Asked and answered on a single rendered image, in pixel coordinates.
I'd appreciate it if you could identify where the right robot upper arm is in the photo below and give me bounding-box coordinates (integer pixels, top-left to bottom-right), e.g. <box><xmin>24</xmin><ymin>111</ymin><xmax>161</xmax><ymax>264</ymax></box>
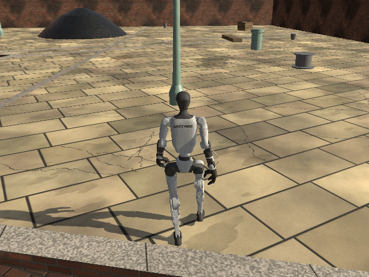
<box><xmin>195</xmin><ymin>116</ymin><xmax>209</xmax><ymax>149</ymax></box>

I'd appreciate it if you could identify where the robot right forearm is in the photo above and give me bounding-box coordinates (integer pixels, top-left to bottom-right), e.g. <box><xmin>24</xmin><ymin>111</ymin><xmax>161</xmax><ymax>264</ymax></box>
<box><xmin>204</xmin><ymin>141</ymin><xmax>216</xmax><ymax>170</ymax></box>

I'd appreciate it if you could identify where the right robot hand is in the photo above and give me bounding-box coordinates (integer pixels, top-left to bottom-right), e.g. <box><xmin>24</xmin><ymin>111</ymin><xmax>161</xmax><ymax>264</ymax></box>
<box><xmin>204</xmin><ymin>169</ymin><xmax>217</xmax><ymax>185</ymax></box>

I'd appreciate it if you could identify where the left robot hand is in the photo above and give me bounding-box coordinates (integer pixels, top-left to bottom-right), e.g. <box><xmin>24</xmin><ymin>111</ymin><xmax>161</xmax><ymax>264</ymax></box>
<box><xmin>156</xmin><ymin>157</ymin><xmax>170</xmax><ymax>168</ymax></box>

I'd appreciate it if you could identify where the left robot upper arm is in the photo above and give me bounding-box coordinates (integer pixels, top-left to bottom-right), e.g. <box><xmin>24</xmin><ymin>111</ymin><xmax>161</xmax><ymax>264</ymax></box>
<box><xmin>158</xmin><ymin>117</ymin><xmax>172</xmax><ymax>148</ymax></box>

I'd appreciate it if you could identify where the robot left thigh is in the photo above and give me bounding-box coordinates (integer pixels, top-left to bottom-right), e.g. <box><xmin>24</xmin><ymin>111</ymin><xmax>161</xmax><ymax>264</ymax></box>
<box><xmin>164</xmin><ymin>162</ymin><xmax>180</xmax><ymax>209</ymax></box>

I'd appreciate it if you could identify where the robot head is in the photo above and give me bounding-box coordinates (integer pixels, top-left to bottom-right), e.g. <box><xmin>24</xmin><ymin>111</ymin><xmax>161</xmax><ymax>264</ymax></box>
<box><xmin>174</xmin><ymin>91</ymin><xmax>193</xmax><ymax>119</ymax></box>

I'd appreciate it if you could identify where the robot left forearm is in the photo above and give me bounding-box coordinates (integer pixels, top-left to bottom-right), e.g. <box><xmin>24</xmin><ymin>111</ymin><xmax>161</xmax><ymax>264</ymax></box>
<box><xmin>156</xmin><ymin>140</ymin><xmax>165</xmax><ymax>159</ymax></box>

